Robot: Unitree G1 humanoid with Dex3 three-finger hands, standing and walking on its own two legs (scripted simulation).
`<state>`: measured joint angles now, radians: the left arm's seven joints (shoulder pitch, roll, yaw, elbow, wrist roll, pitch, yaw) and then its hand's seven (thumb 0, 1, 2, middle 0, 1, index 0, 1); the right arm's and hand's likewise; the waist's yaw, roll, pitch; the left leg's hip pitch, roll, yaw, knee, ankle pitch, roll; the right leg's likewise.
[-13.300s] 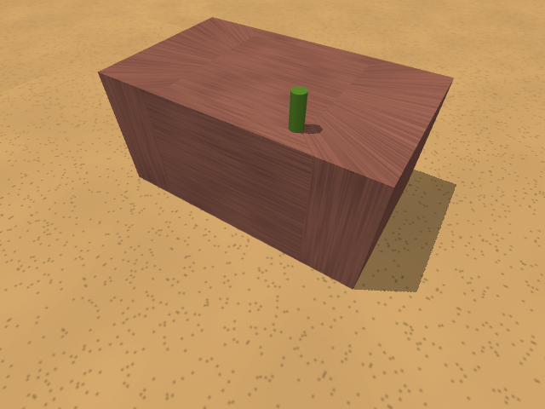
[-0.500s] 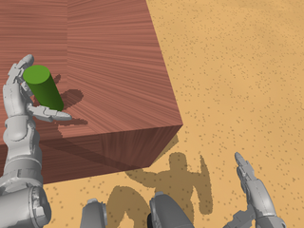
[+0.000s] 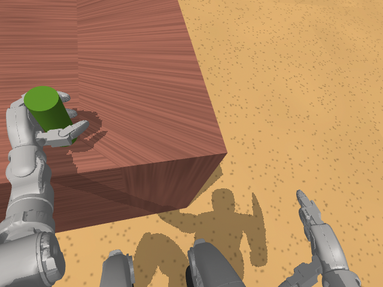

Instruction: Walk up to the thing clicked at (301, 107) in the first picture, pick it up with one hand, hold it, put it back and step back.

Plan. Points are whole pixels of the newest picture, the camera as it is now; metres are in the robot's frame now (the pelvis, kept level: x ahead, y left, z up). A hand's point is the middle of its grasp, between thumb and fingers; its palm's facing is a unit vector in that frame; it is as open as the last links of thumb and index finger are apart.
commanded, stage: settle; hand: left
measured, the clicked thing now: (54, 119) +0.48 +0.20 +0.02
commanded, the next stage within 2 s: lift in 0.96 s
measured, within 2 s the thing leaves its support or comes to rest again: leaves its support in 0.28 s
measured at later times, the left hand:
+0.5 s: hand (49, 107) +0.48 +0.20 +0.05, palm faces +0.15 -0.99 -0.01, open 7.1 cm
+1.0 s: hand (45, 96) +0.49 +0.20 +0.08, palm faces +0.14 -0.99 -0.01, open 7.1 cm
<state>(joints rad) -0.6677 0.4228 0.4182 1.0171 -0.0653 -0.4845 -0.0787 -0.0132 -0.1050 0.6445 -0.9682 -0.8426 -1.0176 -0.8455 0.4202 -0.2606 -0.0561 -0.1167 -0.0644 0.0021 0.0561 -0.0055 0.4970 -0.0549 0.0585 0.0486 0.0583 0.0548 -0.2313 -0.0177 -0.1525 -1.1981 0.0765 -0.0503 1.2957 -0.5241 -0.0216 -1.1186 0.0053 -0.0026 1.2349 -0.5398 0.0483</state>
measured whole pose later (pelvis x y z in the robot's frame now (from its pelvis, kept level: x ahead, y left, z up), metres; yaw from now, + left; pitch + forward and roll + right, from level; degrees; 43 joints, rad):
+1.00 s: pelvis +0.01 +0.00 +0.03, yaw +0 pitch +20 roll -3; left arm -0.70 0.42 0.38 0.98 -0.08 -0.37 -0.09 -0.04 -0.08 1.14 -0.87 -1.03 -0.93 -1.06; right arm 0.40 -0.24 -0.05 0.01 -0.04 0.04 0.03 -0.01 0.53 -0.06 0.06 0.05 0.06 0.05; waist -0.18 -0.01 -0.14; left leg -1.03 0.08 -0.03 1.16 -0.49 -0.02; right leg -0.96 0.00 0.01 1.11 -0.50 0.05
